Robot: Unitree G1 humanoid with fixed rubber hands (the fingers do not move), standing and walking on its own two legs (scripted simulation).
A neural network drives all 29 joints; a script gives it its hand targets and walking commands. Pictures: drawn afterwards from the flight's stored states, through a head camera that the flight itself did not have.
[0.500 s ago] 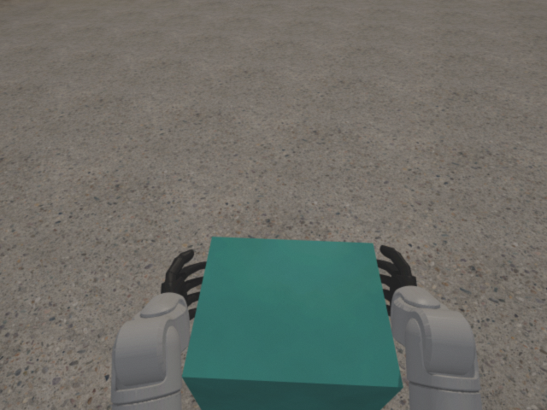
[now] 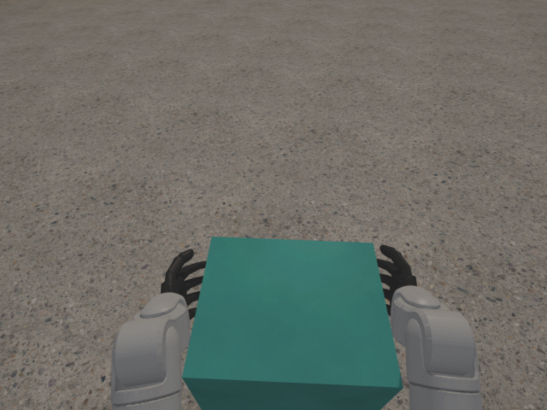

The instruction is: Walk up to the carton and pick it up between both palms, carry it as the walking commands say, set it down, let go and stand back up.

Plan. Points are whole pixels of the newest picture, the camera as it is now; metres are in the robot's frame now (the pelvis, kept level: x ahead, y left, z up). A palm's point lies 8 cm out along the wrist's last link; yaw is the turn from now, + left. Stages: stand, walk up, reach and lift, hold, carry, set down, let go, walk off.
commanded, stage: carry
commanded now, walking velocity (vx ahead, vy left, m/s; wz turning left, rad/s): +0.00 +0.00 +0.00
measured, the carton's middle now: (287, 344) +0.24 +0.00 +0.02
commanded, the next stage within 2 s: hold in 0.20 s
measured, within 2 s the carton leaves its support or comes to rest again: neither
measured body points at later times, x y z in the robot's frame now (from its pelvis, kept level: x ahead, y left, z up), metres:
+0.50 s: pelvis -0.01 +0.02 +0.01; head -0.02 +0.00 +0.46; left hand +0.27 +0.18 +0.04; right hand +0.28 -0.13 +0.03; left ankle +0.00 +0.15 -0.73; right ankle +0.03 -0.06 -0.74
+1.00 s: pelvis -0.01 +0.06 +0.01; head -0.04 +0.05 +0.46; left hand +0.31 +0.18 +0.06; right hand +0.28 -0.12 +0.05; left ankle +0.00 +0.16 -0.74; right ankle +0.03 -0.06 -0.74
